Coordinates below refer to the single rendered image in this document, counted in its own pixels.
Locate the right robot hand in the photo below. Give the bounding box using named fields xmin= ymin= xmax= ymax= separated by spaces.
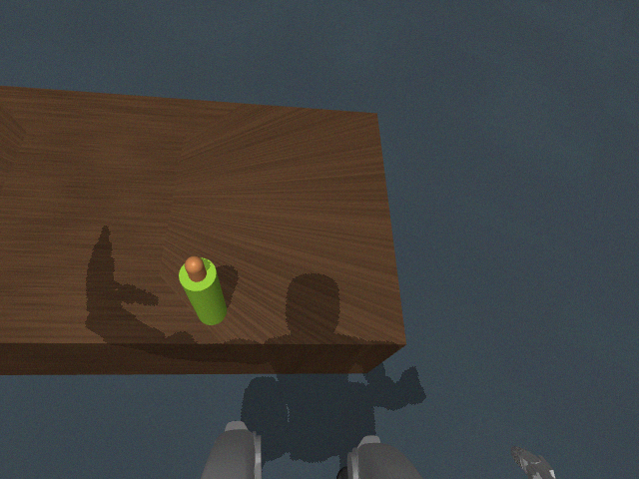
xmin=511 ymin=446 xmax=555 ymax=479

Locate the bottle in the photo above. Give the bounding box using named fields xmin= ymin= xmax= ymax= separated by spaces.
xmin=179 ymin=256 xmax=227 ymax=325

